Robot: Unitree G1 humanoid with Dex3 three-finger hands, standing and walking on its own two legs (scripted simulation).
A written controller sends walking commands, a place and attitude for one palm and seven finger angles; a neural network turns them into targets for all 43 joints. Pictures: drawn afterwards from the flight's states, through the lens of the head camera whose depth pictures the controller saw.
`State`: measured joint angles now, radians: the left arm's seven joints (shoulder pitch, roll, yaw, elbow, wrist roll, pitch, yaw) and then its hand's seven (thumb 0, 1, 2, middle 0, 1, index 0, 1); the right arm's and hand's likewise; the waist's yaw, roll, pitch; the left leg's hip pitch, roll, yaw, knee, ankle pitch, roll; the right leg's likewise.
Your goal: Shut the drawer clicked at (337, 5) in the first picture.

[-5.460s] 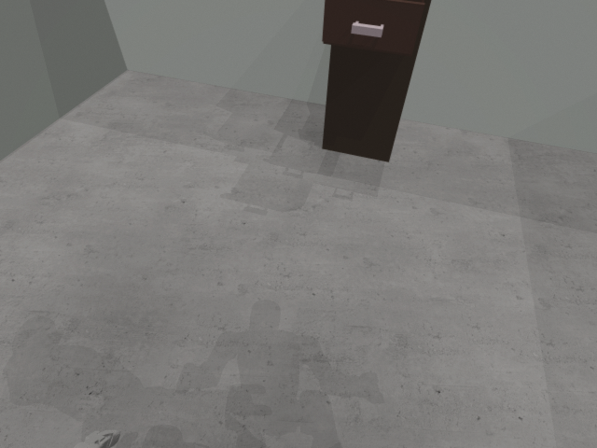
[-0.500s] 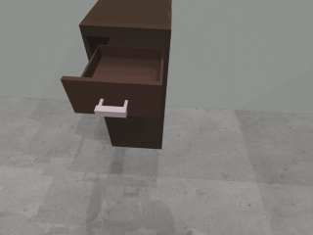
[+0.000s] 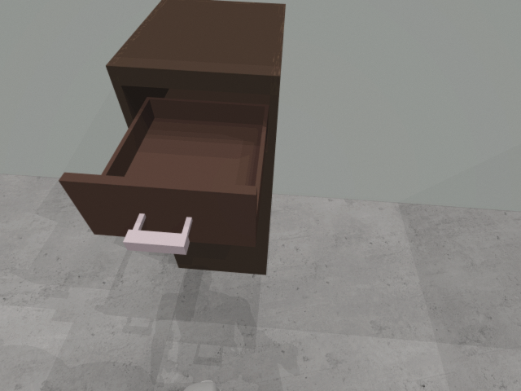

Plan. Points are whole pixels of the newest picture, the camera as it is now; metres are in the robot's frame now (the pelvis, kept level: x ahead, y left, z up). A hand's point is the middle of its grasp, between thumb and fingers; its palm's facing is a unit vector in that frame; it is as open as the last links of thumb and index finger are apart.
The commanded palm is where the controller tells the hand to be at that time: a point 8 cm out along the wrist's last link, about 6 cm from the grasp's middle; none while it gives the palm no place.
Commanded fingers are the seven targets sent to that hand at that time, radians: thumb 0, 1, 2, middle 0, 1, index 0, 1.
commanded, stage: take the last steps up to it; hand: left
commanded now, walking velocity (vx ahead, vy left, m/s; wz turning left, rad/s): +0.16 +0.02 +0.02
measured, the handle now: (161, 231) +0.37 +0.21 +0.01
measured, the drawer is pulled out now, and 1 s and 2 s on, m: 0.30 0.30 0.30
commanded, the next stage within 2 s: come to a stop and stand still in 0.02 s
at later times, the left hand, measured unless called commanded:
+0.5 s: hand out of the picture +0.11 +0.20 -0.18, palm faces +0.01 -0.97 -0.23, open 7.4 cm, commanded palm none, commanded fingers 0.00 0.90 0.90 -0.20 -0.30 -0.20 -0.30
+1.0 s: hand out of the picture +0.07 +0.15 -0.18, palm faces +0.04 -0.98 -0.20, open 7.2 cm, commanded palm none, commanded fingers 0.00 0.90 0.90 -0.20 -0.30 -0.20 -0.30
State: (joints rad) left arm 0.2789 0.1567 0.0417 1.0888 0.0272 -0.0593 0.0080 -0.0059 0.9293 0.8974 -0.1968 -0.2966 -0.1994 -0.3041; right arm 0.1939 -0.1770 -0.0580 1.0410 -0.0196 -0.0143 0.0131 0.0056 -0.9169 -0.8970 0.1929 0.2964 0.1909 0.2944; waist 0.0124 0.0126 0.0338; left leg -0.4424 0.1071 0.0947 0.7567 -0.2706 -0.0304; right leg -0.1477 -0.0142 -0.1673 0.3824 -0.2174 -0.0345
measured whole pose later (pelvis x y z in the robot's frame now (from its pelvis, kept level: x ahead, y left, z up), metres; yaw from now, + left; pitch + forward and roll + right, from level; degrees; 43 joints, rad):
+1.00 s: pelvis +0.04 -0.03 +0.00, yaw -1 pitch -2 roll +0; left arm 0.21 0.17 0.02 1.11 0.01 0.01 0.03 0.00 0.94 0.90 -0.20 -0.30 -0.20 -0.30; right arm 0.27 -0.12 -0.01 1.15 -0.01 0.01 -0.03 0.01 -0.91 -0.90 0.20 0.30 0.19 0.29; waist 0.01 -0.01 0.04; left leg -0.12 0.05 0.05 0.41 -0.26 -0.03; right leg -0.20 0.02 -0.11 0.41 -0.19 -0.05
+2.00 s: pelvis +0.02 +0.01 -0.02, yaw +0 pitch +3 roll +1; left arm 0.45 0.15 0.04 0.10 -0.16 -0.24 0.04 0.03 0.94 0.90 -0.27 -0.38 -0.27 -0.38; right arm 0.30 -0.27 -0.03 0.76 0.02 -0.31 -0.05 0.02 -0.92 -0.90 0.20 0.30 0.20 0.30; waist -0.03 0.02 -0.06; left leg -0.34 -0.02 0.06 0.65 -0.36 0.03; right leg -0.43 -0.07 -0.08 0.67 -0.29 0.00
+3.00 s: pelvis +0.04 +0.01 -0.04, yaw +0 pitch +5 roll -2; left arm 0.70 0.21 0.11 -0.40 -0.24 -0.25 -0.20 0.02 0.90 0.90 -1.25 -1.43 -1.25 -1.44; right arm 0.23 -0.21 0.01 0.50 0.06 -0.31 -0.03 0.02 -0.90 -0.90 0.20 0.30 0.19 0.30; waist 0.03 0.03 -0.11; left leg -0.47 0.02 0.02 0.87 -0.49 0.02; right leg -0.52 -0.04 -0.11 0.82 -0.39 -0.01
